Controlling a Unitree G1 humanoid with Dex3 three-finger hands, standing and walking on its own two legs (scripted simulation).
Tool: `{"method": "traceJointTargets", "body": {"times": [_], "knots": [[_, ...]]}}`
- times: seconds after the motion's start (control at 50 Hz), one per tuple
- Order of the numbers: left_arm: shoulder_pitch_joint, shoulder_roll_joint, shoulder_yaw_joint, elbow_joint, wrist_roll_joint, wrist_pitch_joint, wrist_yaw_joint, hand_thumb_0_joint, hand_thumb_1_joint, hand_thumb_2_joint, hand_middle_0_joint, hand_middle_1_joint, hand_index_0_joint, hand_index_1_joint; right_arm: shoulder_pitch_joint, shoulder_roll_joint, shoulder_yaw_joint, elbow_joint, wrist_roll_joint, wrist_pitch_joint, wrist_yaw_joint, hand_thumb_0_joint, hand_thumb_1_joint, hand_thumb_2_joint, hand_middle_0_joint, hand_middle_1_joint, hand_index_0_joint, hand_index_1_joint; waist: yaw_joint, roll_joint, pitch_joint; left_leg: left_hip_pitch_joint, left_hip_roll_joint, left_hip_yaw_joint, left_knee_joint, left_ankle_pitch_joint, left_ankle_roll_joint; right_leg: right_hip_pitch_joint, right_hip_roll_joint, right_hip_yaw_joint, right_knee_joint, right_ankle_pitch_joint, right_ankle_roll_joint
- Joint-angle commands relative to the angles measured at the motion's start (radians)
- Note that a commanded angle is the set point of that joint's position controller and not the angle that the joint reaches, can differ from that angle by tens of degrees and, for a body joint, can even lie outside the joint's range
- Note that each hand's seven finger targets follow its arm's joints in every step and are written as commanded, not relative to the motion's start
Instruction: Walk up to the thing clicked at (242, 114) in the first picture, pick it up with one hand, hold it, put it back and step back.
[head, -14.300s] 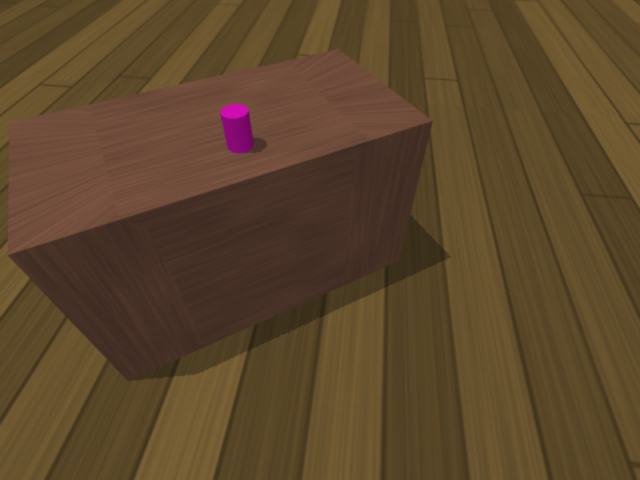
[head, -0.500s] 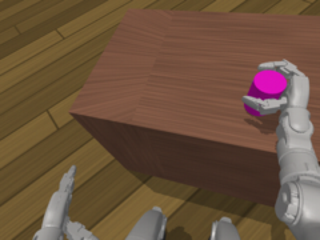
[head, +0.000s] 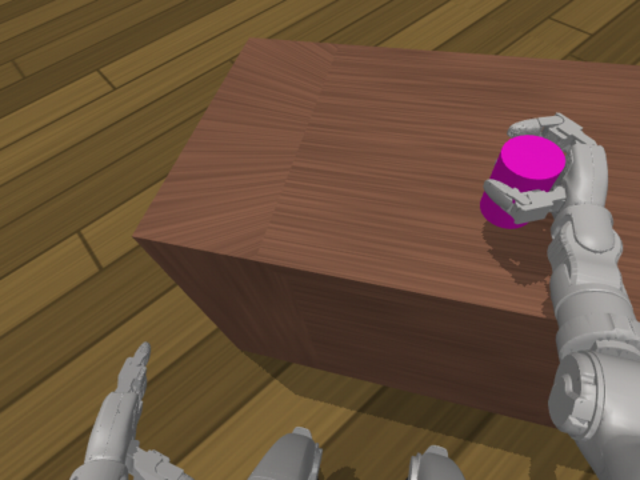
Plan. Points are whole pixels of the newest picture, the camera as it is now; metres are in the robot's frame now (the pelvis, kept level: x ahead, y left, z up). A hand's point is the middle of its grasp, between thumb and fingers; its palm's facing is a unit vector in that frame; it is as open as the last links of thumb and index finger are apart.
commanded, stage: settle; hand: right
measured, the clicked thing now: (518, 184) +0.50 -0.15 +0.05
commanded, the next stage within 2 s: lift in 0.16 s
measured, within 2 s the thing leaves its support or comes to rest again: neither
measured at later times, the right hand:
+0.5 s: hand (525, 154) +0.50 -0.14 +0.11, palm faces +0.00 +1.00 +0.01, open 9.8 cm
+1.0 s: hand (572, 163) +0.43 -0.15 +0.18, palm faces +0.02 +1.00 -0.02, open 9.8 cm
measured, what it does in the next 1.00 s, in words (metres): stands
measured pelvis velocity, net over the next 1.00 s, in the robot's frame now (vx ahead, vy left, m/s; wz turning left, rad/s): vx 0.02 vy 0.01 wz -0.02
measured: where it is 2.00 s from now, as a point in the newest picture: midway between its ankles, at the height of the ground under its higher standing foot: outside the picture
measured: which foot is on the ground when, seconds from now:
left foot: down 0.00-1.00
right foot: down 0.00-1.00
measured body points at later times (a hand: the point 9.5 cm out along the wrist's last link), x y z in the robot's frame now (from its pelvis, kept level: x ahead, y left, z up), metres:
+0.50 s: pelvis +0.02 +0.00 +0.02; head +0.10 -0.01 +0.46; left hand +0.16 +0.27 +0.00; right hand +0.50 -0.19 +0.11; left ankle +0.01 +0.15 -0.66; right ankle +0.04 -0.13 -0.66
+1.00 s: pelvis +0.02 +0.01 +0.05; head +0.03 +0.01 +0.50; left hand +0.18 +0.27 +0.00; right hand +0.42 -0.20 +0.18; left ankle +0.01 +0.15 -0.66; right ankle +0.04 -0.13 -0.66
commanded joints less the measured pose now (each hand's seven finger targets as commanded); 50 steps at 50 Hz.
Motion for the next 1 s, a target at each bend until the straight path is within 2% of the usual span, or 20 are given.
{"method": "traceJointTargets", "body": {"times": [0.0,0.1,0.14,0.18,0.24,0.28,0.34,0.4,0.48,0.52,0.6,0.62,0.64,0.66,0.72,0.74,0.82,0.88,0.9,0.98], "knots": [[-0.017,0.138,0.063,-0.155,-0.005,-0.064,0.017,0.000,-0.545,0.056,-0.046,-0.050,-0.042,-0.053,-0.485,-0.184,-0.010,-0.210,0.026,-0.060,-0.006,0.000,-0.101,-1.310,1.307,1.458,1.353,1.458,-0.007,-0.099,-0.503,0.188,-0.042,0.052,-0.144,0.328,0.042,0.422,0.042,0.011,-0.132,0.274,-0.027],[0.027,0.140,0.066,-0.103,-0.004,-0.061,0.021,0.000,-0.538,0.050,-0.045,-0.050,-0.044,-0.051,-0.524,-0.214,-0.008,-0.250,0.020,-0.069,-0.014,0.000,-0.149,-1.323,1.298,1.457,1.341,1.458,-0.003,-0.131,-0.459,0.151,-0.040,0.045,-0.158,0.320,0.047,0.461,0.039,0.005,-0.151,0.287,-0.025],[0.011,0.118,0.052,-0.091,-0.006,-0.062,0.014,0.000,-0.538,0.050,-0.045,-0.050,-0.044,-0.051,-0.418,-0.132,0.015,-0.126,0.026,-0.055,-0.004,0.000,-0.144,-1.326,1.291,1.456,1.335,1.457,0.008,-0.074,-0.385,0.138,-0.041,0.049,-0.166,0.318,0.042,0.416,0.041,0.009,-0.154,0.276,-0.031],[-0.019,0.157,0.087,-0.123,-0.005,-0.067,0.020,0.000,-0.538,0.047,-0.045,-0.049,-0.044,-0.049,-0.494,-0.212,-0.017,-0.225,0.019,-0.063,-0.007,0.000,-0.168,-1.343,1.294,1.468,1.338,1.468,0.000,-0.110,-0.455,0.162,-0.037,0.045,-0.164,0.326,0.044,0.462,0.037,0.008,-0.159,0.294,-0.028],[-0.003,0.139,0.077,-0.109,-0.003,-0.067,0.015,0.000,-0.540,0.047,-0.044,-0.052,-0.043,-0.053,-0.501,-0.149,0.022,-0.206,0.024,-0.051,0.003,0.000,-0.189,-1.371,1.300,1.490,1.343,1.490,0.006,-0.105,-0.458,0.170,-0.038,0.047,-0.168,0.348,0.044,0.477,0.039,0.008,-0.159,0.316,-0.027],[-0.025,0.123,0.055,-0.111,-0.006,-0.073,0.013,0.000,-0.521,0.045,-0.041,-0.050,-0.047,-0.043,-0.498,-0.152,0.016,-0.230,0.033,-0.046,0.005,0.000,-0.100,-1.369,1.302,1.497,1.352,1.498,-0.014,-0.117,-0.479,0.183,-0.036,0.048,-0.172,0.347,0.044,0.487,0.038,0.008,-0.164,0.323,-0.024],[-0.034,0.181,0.095,-0.181,-0.013,-0.071,0.019,0.000,-0.530,0.052,-0.038,-0.047,-0.041,-0.043,-0.468,-0.184,-0.009,-0.264,0.039,-0.031,0.001,0.000,-0.081,-1.375,1.313,1.511,1.365,1.511,-0.020,-0.052,-0.562,0.271,-0.038,0.049,-0.187,0.404,0.034,0.512,0.043,0.006,-0.167,0.351,-0.031],[-0.003,0.145,0.067,-0.172,-0.018,-0.061,0.015,0.000,-0.527,0.051,-0.039,-0.047,-0.042,-0.043,-0.455,-0.168,0.003,-0.309,0.043,-0.025,0.003,0.000,-0.095,-1.366,1.319,1.505,1.369,1.505,-0.036,-0.071,-0.570,0.311,-0.035,0.046,-0.196,0.469,0.027,0.546,0.047,-0.003,-0.171,0.431,-0.030],[0.018,0.100,0.040,-0.064,-0.022,-0.051,0.008,0.000,-0.529,0.051,-0.040,-0.046,-0.042,-0.043,-0.407,-0.138,0.014,-0.309,0.048,-0.013,-0.002,0.000,-0.134,-1.359,1.322,1.495,1.367,1.495,-0.060,-0.089,-0.421,0.273,-0.031,0.037,-0.217,0.428,0.031,0.499,0.052,-0.014,-0.208,0.384,-0.032],[-0.032,0.149,0.083,-0.124,-0.023,-0.062,0.018,0.000,-0.529,0.050,-0.040,-0.046,-0.042,-0.042,-0.486,-0.181,0.006,-0.461,0.050,-0.024,-0.010,0.000,-0.141,-1.329,1.298,1.462,1.340,1.462,-0.056,-0.099,-0.522,0.313,-0.029,0.031,-0.225,0.446,0.032,0.574,0.048,-0.016,-0.212,0.396,-0.032],[0.039,0.113,0.055,-0.032,-0.030,-0.049,0.013,0.000,-0.530,0.052,-0.038,-0.046,-0.040,-0.043,-0.249,-0.025,0.081,-0.313,0.064,0.028,-0.002,0.000,-0.139,-1.309,1.284,1.442,1.325,1.442,-0.069,-0.042,-0.386,0.312,-0.034,0.050,-0.248,0.437,0.035,0.572,0.047,-0.012,-0.248,0.430,-0.026],[0.002,0.101,0.035,-0.047,-0.031,-0.049,0.012,0.000,-0.527,0.049,-0.037,-0.044,-0.039,-0.040,-0.271,-0.087,0.049,-0.426,0.067,0.025,-0.002,0.000,-0.140,-1.307,1.292,1.445,1.332,1.445,-0.102,-0.073,-0.414,0.347,-0.028,0.043,-0.255,0.451,0.033,0.569,0.049,-0.019,-0.251,0.442,-0.025],[-0.019,0.118,0.054,-0.083,-0.034,-0.049,0.014,0.000,-0.529,0.049,-0.037,-0.043,-0.039,-0.040,-0.292,-0.102,0.055,-0.473,0.065,0.033,0.003,0.000,-0.163,-1.304,1.294,1.441,1.333,1.442,-0.093,-0.063,-0.466,0.377,-0.025,0.040,-0.255,0.490,0.028,0.603,0.049,-0.022,-0.250,0.464,-0.029],[-0.028,0.116,0.045,-0.071,-0.033,-0.046,0.015,0.000,-0.530,0.049,-0.035,-0.042,-0.038,-0.039,-0.283,-0.093,0.058,-0.512,0.069,0.047,0.008,0.000,-0.152,-1.304,1.298,1.445,1.337,1.445,-0.117,-0.062,-0.490,0.398,-0.025,0.040,-0.256,0.497,0.030,0.621,0.049,-0.020,-0.257,0.482,-0.027],[-0.034,0.141,0.083,-0.060,-0.043,-0.043,0.021,0.000,-0.530,0.050,-0.034,-0.042,-0.036,-0.040,-0.216,-0.041,0.075,-0.549,0.096,0.086,0.014,0.000,-0.132,-1.306,1.301,1.451,1.342,1.451,-0.105,-0.007,-0.448,0.431,-0.023,0.047,-0.281,0.504,0.024,0.640,0.050,-0.020,-0.287,0.472,-0.030],[-0.061,0.169,0.097,-0.084,-0.047,-0.046,0.025,0.000,-0.531,0.049,-0.036,-0.043,-0.039,-0.040,-0.247,-0.098,0.045,-0.619,0.100,0.090,0.006,0.000,-0.150,-1.281,1.281,1.421,1.320,1.421,-0.129,-0.023,-0.472,0.459,-0.018,0.043,-0.284,0.526,0.022,0.659,0.053,-0.024,-0.292,0.489,-0.030],[-0.007,0.133,0.080,0.008,-0.057,-0.040,0.038,0.000,-0.537,0.052,-0.038,-0.044,-0.038,-0.043,-0.142,-0.019,0.097,-0.587,0.111,0.134,0.002,0.000,-0.134,-1.268,1.263,1.404,1.303,1.404,-0.128,0.041,-0.282,0.445,-0.014,0.051,-0.331,0.439,0.023,0.617,0.055,-0.029,-0.349,0.386,-0.033],[0.012,0.129,0.080,0.034,-0.061,-0.042,0.047,0.000,-0.525,0.044,-0.037,-0.045,-0.041,-0.040,-0.163,-0.045,0.098,-0.677,0.113,0.145,-0.003,0.000,-0.128,-1.261,1.252,1.395,1.291,1.395,-0.128,0.017,-0.256,0.437,-0.006,0.039,-0.357,0.396,0.027,0.648,0.054,-0.039,-0.380,0.337,-0.030],[0.010,0.089,0.044,0.059,-0.061,-0.045,0.043,0.000,-0.522,0.042,-0.036,-0.046,-0.041,-0.040,-0.105,0.019,0.138,-0.617,0.115,0.163,0.011,0.000,-0.109,-1.273,1.256,1.409,1.298,1.409,-0.128,0.020,-0.197,0.424,-0.005,0.041,-0.367,0.368,0.026,0.636,0.055,-0.039,-0.389,0.311,-0.030],[-0.030,0.098,0.048,0.079,-0.065,-0.050,0.043,0.000,-0.517,0.037,-0.037,-0.047,-0.044,-0.038,-0.116,-0.023,0.130,-0.765,0.130,0.189,0.025,0.000,-0.123,-1.259,1.246,1.393,1.286,1.393,-0.144,-0.024,-0.206,0.447,0.001,0.034,-0.393,0.332,0.030,0.664,0.059,-0.044,-0.422,0.274,-0.025]]}}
